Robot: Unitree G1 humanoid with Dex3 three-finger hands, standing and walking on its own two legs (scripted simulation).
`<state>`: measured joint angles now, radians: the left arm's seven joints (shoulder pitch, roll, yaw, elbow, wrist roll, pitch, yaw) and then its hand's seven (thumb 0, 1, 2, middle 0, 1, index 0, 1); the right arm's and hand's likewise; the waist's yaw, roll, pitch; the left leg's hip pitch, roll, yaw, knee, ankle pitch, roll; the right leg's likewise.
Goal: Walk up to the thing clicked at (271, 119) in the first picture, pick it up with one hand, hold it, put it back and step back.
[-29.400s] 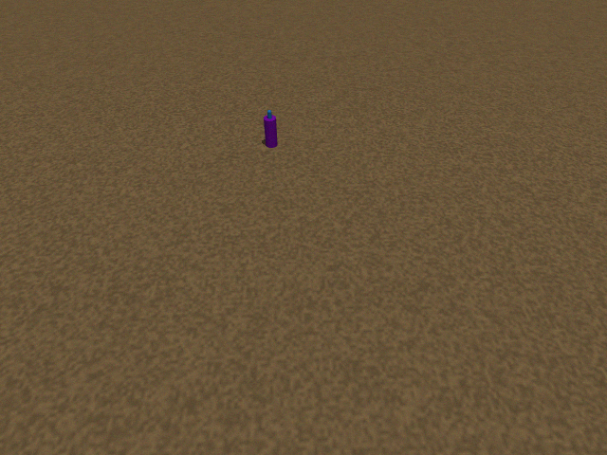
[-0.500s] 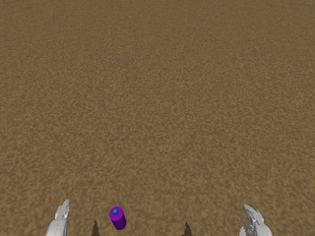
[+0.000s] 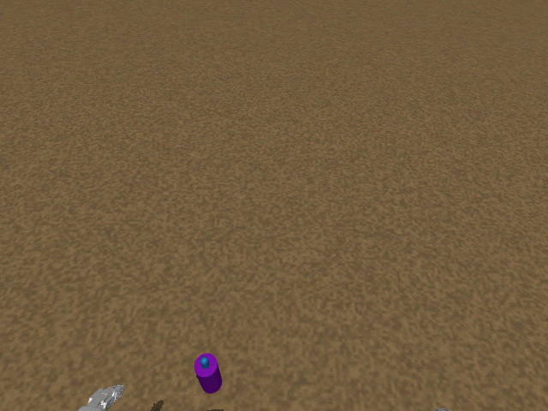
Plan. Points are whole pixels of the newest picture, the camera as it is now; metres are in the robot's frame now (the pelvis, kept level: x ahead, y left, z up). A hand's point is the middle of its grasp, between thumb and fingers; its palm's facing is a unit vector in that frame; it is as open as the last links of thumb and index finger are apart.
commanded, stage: stand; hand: left
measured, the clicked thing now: (208, 371) +0.39 +0.20 -0.63
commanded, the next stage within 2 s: none
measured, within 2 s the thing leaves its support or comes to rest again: neither
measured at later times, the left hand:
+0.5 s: hand out of the picture +0.03 +0.25 -0.12, palm faces +0.01 -0.94 -0.35, open 7.4 cm
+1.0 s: hand out of the picture +0.05 +0.24 -0.12, palm faces -0.01 -0.94 -0.34, open 7.4 cm
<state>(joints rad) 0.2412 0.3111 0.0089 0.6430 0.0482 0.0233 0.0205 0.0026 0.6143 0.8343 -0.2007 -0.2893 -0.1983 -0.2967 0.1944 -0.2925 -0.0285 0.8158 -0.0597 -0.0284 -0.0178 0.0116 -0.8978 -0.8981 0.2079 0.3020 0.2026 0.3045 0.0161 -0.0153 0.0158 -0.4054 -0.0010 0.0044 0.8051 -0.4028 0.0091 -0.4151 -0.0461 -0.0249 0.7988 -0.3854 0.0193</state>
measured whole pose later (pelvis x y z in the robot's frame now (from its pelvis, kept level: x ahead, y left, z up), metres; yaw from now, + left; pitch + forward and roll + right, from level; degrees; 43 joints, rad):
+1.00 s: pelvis -0.01 -0.01 +0.04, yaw -1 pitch -4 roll +0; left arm 0.13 0.31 0.01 1.17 0.02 -0.01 0.01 0.01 0.91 0.90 -0.20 -0.30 -0.20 -0.30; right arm 0.15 -0.33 -0.01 1.15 -0.02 0.00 0.00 0.01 -0.90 -0.90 0.20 0.30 0.20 0.30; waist 0.01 0.02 0.06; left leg -0.12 0.01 0.01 0.35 -0.17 -0.01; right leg -0.14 -0.03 -0.03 0.37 -0.16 0.01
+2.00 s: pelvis +0.02 -0.01 +0.04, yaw -1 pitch -3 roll +0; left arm 0.10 0.33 0.01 1.15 0.01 -0.01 0.00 0.01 0.91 0.90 -0.20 -0.30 -0.20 -0.30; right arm 0.11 -0.34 -0.01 1.15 -0.02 -0.01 -0.01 0.01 -0.90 -0.90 0.20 0.30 0.20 0.30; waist 0.01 0.01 0.05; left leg -0.07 0.01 0.02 0.30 -0.18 -0.01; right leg -0.10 -0.03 -0.02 0.32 -0.18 0.02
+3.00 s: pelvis -0.15 +0.02 +0.02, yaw -6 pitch -2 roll +1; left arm 0.16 0.34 0.07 0.83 0.02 0.04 0.01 0.01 0.91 0.90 -0.20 -0.30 -0.20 -0.30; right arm 0.13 -0.40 -0.04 0.88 0.01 0.04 -0.03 0.01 -0.90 -0.90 0.21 0.30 0.20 0.30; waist 0.01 0.03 0.17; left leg -0.46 -0.12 -0.13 1.15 -0.52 -0.01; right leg -0.28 0.02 0.06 0.62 -0.30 -0.03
